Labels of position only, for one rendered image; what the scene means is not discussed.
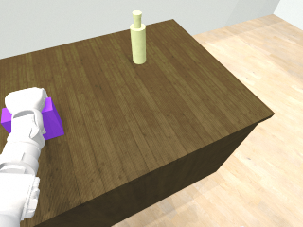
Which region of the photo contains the sponge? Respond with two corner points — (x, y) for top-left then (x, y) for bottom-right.
(1, 97), (64, 140)

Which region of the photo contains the robot left hand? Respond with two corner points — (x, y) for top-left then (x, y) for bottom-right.
(5, 87), (48, 134)

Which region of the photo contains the left robot forearm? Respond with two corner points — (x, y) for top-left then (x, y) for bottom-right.
(0, 107), (45, 177)

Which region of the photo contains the robot left upper arm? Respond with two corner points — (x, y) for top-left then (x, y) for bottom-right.
(0, 172), (40, 227)

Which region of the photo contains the table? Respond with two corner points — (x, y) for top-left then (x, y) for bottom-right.
(0, 19), (275, 227)

